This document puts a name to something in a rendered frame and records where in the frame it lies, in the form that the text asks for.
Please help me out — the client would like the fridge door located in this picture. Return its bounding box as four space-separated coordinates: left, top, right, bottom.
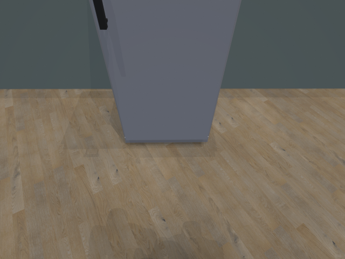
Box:
91 0 240 140

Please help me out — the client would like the handle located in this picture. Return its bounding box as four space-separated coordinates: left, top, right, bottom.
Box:
93 0 108 30

